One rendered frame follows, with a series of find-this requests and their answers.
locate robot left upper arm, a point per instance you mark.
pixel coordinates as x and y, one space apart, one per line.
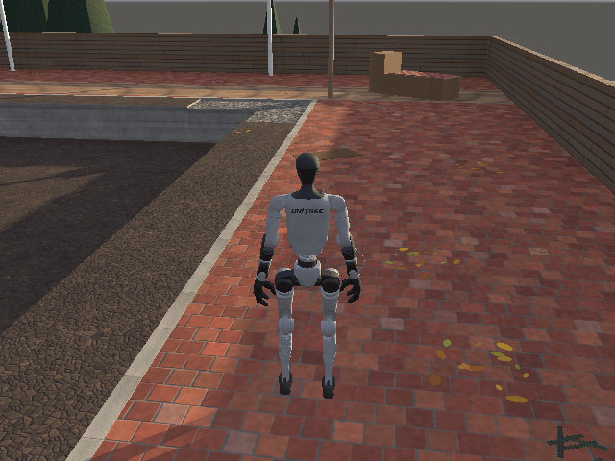
273 220

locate robot left foot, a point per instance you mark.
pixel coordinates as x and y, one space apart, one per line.
285 386

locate right robot forearm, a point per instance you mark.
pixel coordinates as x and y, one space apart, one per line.
351 260

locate robot left hand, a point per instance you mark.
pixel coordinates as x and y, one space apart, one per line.
259 292

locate left robot forearm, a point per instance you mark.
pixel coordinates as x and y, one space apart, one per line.
264 261

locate robot right upper arm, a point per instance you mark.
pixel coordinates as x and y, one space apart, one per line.
337 203

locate robot right hand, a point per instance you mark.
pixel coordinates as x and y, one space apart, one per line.
357 287

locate humanoid robot torso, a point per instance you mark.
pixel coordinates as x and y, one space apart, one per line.
307 223

